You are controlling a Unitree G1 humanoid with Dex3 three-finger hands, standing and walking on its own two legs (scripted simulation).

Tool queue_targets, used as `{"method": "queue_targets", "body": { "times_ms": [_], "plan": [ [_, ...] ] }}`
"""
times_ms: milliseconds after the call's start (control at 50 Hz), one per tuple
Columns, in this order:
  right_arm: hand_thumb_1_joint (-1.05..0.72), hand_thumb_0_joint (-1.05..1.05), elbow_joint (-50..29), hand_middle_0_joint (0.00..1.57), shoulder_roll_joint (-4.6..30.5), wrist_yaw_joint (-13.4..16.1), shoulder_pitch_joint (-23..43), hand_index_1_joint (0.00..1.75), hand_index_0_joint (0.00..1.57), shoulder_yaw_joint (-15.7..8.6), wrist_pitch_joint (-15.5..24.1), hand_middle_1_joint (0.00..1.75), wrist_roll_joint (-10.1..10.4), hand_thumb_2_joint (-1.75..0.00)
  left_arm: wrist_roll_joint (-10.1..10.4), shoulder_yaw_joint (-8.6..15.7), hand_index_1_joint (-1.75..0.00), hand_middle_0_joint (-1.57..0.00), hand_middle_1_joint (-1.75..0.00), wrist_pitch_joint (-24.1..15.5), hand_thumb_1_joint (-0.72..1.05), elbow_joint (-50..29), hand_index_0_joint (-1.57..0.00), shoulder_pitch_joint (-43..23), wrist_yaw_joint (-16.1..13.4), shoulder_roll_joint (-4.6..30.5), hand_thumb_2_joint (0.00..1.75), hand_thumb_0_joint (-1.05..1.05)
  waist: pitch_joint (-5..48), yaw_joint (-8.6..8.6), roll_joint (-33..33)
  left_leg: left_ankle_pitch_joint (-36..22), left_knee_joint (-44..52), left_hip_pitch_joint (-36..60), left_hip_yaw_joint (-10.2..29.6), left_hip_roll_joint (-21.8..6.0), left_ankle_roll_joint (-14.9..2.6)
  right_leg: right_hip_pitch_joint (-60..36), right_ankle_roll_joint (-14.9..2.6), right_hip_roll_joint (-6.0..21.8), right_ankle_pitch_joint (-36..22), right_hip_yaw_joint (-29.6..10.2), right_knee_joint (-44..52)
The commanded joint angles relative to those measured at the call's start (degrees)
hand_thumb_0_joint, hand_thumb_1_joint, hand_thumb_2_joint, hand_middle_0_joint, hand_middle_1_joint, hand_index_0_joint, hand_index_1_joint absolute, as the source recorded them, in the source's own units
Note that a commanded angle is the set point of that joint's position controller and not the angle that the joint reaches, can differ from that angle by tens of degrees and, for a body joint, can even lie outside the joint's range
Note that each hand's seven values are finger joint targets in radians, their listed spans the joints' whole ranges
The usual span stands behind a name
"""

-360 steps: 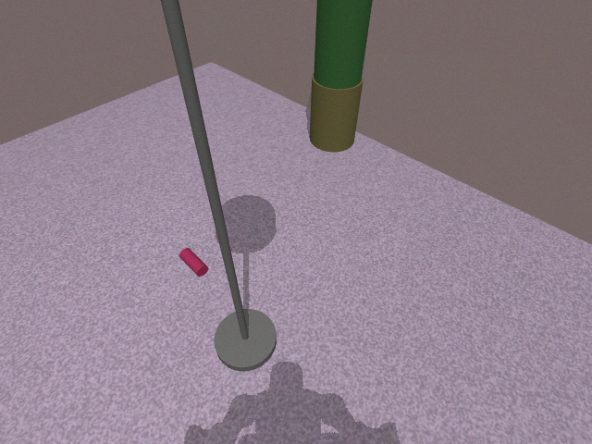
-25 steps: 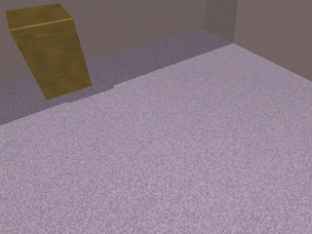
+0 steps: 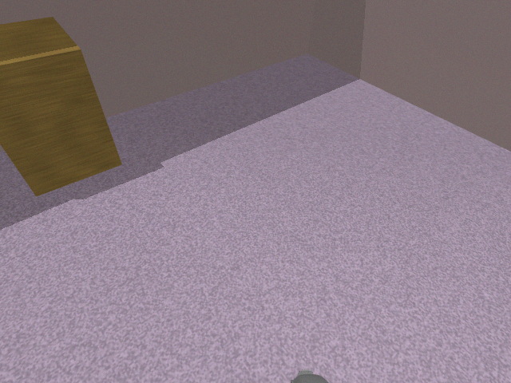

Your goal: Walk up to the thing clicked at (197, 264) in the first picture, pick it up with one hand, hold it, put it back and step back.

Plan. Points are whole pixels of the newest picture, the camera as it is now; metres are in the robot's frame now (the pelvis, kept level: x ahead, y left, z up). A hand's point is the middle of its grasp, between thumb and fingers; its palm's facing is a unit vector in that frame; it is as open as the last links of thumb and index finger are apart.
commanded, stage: walk up
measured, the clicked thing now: out of the picture +0.11 -1.04 -0.75
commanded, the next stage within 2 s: none
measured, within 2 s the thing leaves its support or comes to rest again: neither
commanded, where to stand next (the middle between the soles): +1.21 -0.07 m, yaw +0 degrees
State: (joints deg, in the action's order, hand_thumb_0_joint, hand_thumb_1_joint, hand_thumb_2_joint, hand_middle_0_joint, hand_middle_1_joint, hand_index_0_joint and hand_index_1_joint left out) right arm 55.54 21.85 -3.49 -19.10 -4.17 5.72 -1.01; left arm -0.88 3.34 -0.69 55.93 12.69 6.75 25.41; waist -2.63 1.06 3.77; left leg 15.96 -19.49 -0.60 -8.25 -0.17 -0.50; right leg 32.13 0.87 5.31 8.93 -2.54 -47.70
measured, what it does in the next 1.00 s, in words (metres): walks ahead: right foot, then left foot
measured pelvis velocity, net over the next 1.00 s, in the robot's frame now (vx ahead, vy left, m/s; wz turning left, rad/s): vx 0.54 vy -0.05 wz -0.03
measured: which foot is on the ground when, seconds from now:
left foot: down 0.00-0.20, up 0.22-0.60, down 0.62-1.00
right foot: up 0.00-0.14, down 0.16-0.64, up 0.66-1.00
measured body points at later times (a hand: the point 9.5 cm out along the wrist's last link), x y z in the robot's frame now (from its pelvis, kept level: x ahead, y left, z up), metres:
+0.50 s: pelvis +0.28 -0.06 +0.00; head +0.29 -0.07 +0.45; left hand +0.33 +0.26 -0.10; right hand +0.39 -0.39 -0.11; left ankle +0.41 +0.10 -0.69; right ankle +0.23 -0.17 -0.74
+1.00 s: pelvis +0.54 -0.05 +0.00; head +0.55 -0.05 +0.45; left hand +0.63 +0.27 -0.11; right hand +0.56 -0.37 -0.11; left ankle +0.50 +0.07 -0.74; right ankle +0.67 -0.21 -0.70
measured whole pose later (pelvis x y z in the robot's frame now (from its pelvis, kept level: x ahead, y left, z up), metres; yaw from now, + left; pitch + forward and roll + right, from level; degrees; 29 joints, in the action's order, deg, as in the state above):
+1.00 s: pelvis +0.54 -0.05 +0.00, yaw -2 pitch -3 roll +2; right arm 49.4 22.1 -3.0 -20.2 -2.9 5.3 -0.4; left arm -0.3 2.7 -1.9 50.1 14.5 5.0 25.3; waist -5.0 1.2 2.8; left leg 16.6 -23.4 -3.5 -6.7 -1.0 -0.3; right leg 30.2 -0.3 6.5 9.3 -0.3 -42.8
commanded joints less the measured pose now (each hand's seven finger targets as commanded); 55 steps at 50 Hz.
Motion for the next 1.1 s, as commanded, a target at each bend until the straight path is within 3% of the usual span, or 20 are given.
{"method": "queue_targets", "body": {
  "times_ms": [0, 100, 140, 160, 180, 200, 260, 300, 420, 540, 600, 620, 640, 660, 680, 720, 760, 880, 960, 1080],
  "plan": [
    [-0.90, 0.00, -6.06, 0.20, 16.89, 1.20, 3.39, 0.30, 0.20, -4.28, 1.59, 0.30, 0.76, -0.90, -0.01, 2.41, -0.30, -0.20, -0.30, -2.16, 0.90, -7.22, -0.20, -9.21, -0.18, 9.23, 0.90, 0.00, -5.83, 0.75, -8.50, 3.37, 12.24, -3.70, 8.45, -14.61, -9.90, 2.12, -0.75, 2.48, -4.28, 1.79, 9.14],
    [-0.90, 0.00, -6.51, 0.20, 17.46, 2.07, 0.48, 0.30, 0.20, -4.38, 0.29, 0.30, -0.04, -0.90, 0.19, 2.75, -0.30, -0.20, -0.30, -2.80, 0.90, -7.24, -0.20, -9.19, -0.87, 8.36, 0.90, 0.00, 1.17, 0.36, -7.91, -19.58, -0.93, 1.34, 5.88, -14.29, -8.27, -9.93, -3.22, -1.00, -0.54, 6.62, 16.42],
    [-0.90, 0.00, -7.36, 0.20, 15.05, 2.26, -0.96, 0.30, 0.20, -3.35, -0.28, 0.30, -0.23, -0.90, 0.10, 4.49, -0.30, -0.20, -0.30, -3.33, 0.90, -3.37, -0.20, 3.59, -2.18, 11.20, 0.90, 0.00, 10.29, -5.71, 0.60, -24.42, -22.99, -3.83, 1.54, -9.71, -5.43, -30.25, -4.63, -4.53, -0.38, 9.37, 19.65],
    [-0.90, 0.00, -7.82, 0.20, 12.20, 2.20, -3.52, 0.30, 0.20, -2.21, -0.30, 0.30, 0.00, -0.90, -0.18, 6.16, -0.30, -0.20, -0.30, -3.61, 0.90, -1.72, -0.20, 11.92, -3.08, 14.92, 0.90, 0.00, 14.54, -9.13, 8.80, -13.71, -36.80, -15.77, 1.16, -5.87, -3.99, -43.08, -5.24, 0.05, 9.12, 1.59, 18.93],
    [-0.90, 0.00, -9.35, 0.20, 10.22, 2.04, -5.31, 0.30, 0.20, -1.49, -0.14, 0.30, 1.36, -0.90, 0.23, 7.37, -0.30, -0.20, -0.30, -3.78, 0.90, -2.36, -0.20, 13.87, -3.66, 20.31, 0.90, 0.00, 16.18, -8.55, 18.65, 10.09, -48.79, -33.46, 1.10, 2.43, -1.18, -53.58, -13.05, 16.27, 12.20, -29.59, 27.73],
    [-0.90, 0.00, -8.38, 0.20, 15.44, 2.60, -1.64, 0.30, 0.20, -2.37, -0.32, 0.30, 1.15, -0.90, 1.30, 7.43, -0.30, -0.20, -0.30, -3.80, 0.90, -3.62, -0.20, 11.74, -3.88, 20.41, 0.90, 0.00, 13.79, -9.48, 13.21, 13.97, -51.97, -37.41, 7.13, -1.01, -1.18, -51.03, -16.80, 19.89, 11.13, -36.82, 30.66],
    [-0.90, 0.00, -6.97, 0.20, 13.32, 2.13, 2.67, 0.30, 0.20, -2.10, -0.43, 0.30, 2.06, -0.90, 1.88, 5.29, -0.30, -0.20, -0.30, -4.15, 0.90, -6.14, -0.20, 4.87, -5.09, 14.94, 0.90, 0.00, 4.84, -5.48, 2.82, 4.47, -52.18, -32.43, 13.32, -4.27, -2.17, -33.58, -13.24, 12.75, -10.03, -14.92, 28.55],
    [-0.90, 0.00, -6.78, 0.20, 11.71, 1.53, 0.27, 0.30, 0.20, -1.69, -1.18, 0.30, 1.59, -0.90, 1.73, 4.64, -0.30, -0.20, -0.30, -4.72, 0.90, -6.34, -0.20, 2.64, -5.01, 12.32, 0.90, 0.00, 1.91, -2.78, 4.51, 1.13, -45.75, -28.48, 12.00, -5.48, -2.09, -25.72, -11.21, 8.66, -12.35, -6.61, 29.62],
    [-0.90, 0.00, -9.64, 0.20, 11.08, -0.88, 7.43, 0.30, 0.20, -2.39, -1.88, 0.30, 0.23, -0.90, 0.56, 4.22, -0.30, -0.20, -0.30, -6.28, 0.90, -9.87, -0.20, 0.44, -4.42, 13.24, 0.90, 0.00, -4.16, -2.22, 2.60, -5.83, -25.90, -29.87, 8.20, -6.64, 1.60, -18.77, -13.33, 8.27, -0.85, -0.19, 36.49],
    [-0.90, 0.00, -10.84, 0.20, 10.80, -1.78, 13.03, 0.30, 0.20, -3.01, -0.84, 0.30, -0.11, -0.90, 0.50, 4.10, -0.30, -0.20, -0.30, -5.66, 0.90, -9.27, -0.20, 4.41, -4.05, 14.19, 0.90, 0.00, -1.67, -4.27, 1.61, -13.37, -12.66, -19.96, 5.02, -4.97, -0.62, -21.70, -11.17, 8.14, -1.23, 0.87, 31.87],
    [-0.90, 0.00, -6.78, 0.20, 15.05, -0.61, -1.70, 0.30, 0.20, -4.75, -0.37, 0.30, -1.45, -0.90, 0.69, 3.25, -0.30, -0.20, -0.30, -5.03, 0.90, -10.76, -0.20, 3.52, -4.89, 12.65, 0.90, 0.00, 7.00, 3.32, -8.26, -6.09, -10.30, -1.18, 5.15, -2.47, -4.34, -19.24, -8.63, 4.84, -13.50, 3.89, 9.36],
    [-0.90, 0.00, -5.70, 0.20, 18.38, 0.17, -8.10, 0.30, 0.20, -6.05, -0.10, 0.30, -2.40, -0.90, 1.19, 1.93, -0.30, -0.20, -0.30, -4.73, 0.90, -10.80, -0.20, 7.04, -5.14, 8.81, 0.90, 0.00, 10.26, 6.15, -17.27, 3.16, -6.49, 8.45, 13.52, -8.05, -7.32, -9.48, -6.38, 0.51, -7.08, 7.18, -6.82],
    [-0.90, 0.00, -7.01, 0.20, 21.50, 0.95, -9.03, 0.30, 0.20, -6.74, 0.13, 0.30, -2.37, -0.90, 1.75, 0.88, -0.30, -0.20, -0.30, -4.54, 0.90, -11.17, -0.20, 9.38, -5.14, 5.02, 0.90, 0.00, 11.24, 5.02, -25.87, 6.35, -2.12, 15.58, 38.43, -21.01, -10.56, 3.99, -3.77, -8.73, 21.52, 4.71, -18.71],
    [-0.90, 0.00, -8.23, 0.20, 22.01, 1.05, -6.34, 0.30, 0.20, -6.80, 0.08, 0.30, -0.14, -0.90, 2.05, 2.45, -0.30, -0.20, -0.30, -3.88, 0.90, -9.98, -0.20, 10.19, -6.15, 11.75, 0.90, 0.00, 13.22, 4.31, -17.02, 8.31, 2.19, 17.53, 48.66, -25.12, -16.27, 7.73, -5.00, -6.85, 21.75, -0.49, -23.62],
    [-0.90, 0.00, -8.71, 0.20, 20.64, 1.35, -4.18, 0.30, 0.20, -6.73, -0.12, 0.30, 0.83, -0.90, 1.31, 2.13, -0.30, -0.20, -0.30, -4.03, 0.90, -9.34, -0.20, 6.91, -6.36, 13.41, 0.90, 0.00, 9.57, 4.24, -12.52, 5.22, 3.09, 11.73, 45.52, -25.03, -16.22, 8.22, -4.99, -4.43, 19.19, -2.61, -25.89],
    [-0.90, 0.00, -10.10, 0.20, 16.41, 2.00, 0.74, 0.30, 0.20, -4.14, 0.14, 0.30, 1.24, -0.90, 1.94, 1.86, -0.30, -0.20, -0.30, -4.37, 0.90, -8.23, -0.20, 7.10, -5.58, 11.96, 0.90, 0.00, 4.77, 1.22, -8.41, -13.19, 2.73, 0.91, 26.42, -18.65, -9.46, 1.15, -3.91, -2.57, 10.99, -5.94, -20.84],
    [-0.90, 0.00, -10.08, 0.20, 15.06, 2.07, 1.39, 0.30, 0.20, -3.44, 0.63, 0.30, 1.71, -0.90, 2.04, 2.01, -0.30, -0.20, -0.30, -3.67, 0.90, -7.78, -0.20, 8.90, -4.95, 10.76, 0.90, 0.00, 2.79, -0.63, -10.27, -19.89, 3.13, -4.55, 18.39, -16.17, -9.25, -2.13, -2.95, -1.43, 9.31, -3.27, -17.00],
    [-0.90, 0.00, -11.60, 0.20, 15.22, 1.79, 2.12, 0.30, 0.20, -3.36, 1.39, 0.30, 1.15, -0.90, 0.74, 1.93, -0.30, -0.20, -0.30, -2.76, 0.90, -9.76, -0.20, 3.42, -2.81, 8.90, 0.90, 0.00, -2.58, -0.80, -11.25, -12.89, 7.53, -8.26, 10.72, -14.27, -11.91, -0.19, -0.47, 1.27, 2.96, 1.62, -2.16],
    [-0.90, 0.00, -11.54, 0.20, 16.03, 1.34, 1.86, 0.30, 0.20, -3.38, 1.08, 0.30, 1.12, -0.90, 0.56, 2.39, -0.30, -0.20, -0.30, -3.30, 0.90, -10.60, -0.20, -1.80, -1.91, 7.95, 0.90, 0.00, -3.76, 0.18, -11.55, -8.51, 6.14, -10.60, 9.02, -13.24, -10.52, -6.11, -1.44, 1.36, -3.69, 3.64, 11.21],
    [-0.90, 0.00, -12.11, 0.20, 14.71, 1.62, 1.66, 0.30, 0.20, -2.83, -0.04, 0.30, 0.64, -0.90, 0.28, 4.63, -0.30, -0.20, -0.30, -4.32, 0.90, -6.22, -0.20, 7.08, -2.94, 10.83, 0.90, 0.00, 3.49, -5.38, -3.38, -8.42, -13.61, -16.07, 7.41, -10.96, -7.45, -29.02, -3.28, -2.04, 0.92, 5.71, 16.16]
  ]
}}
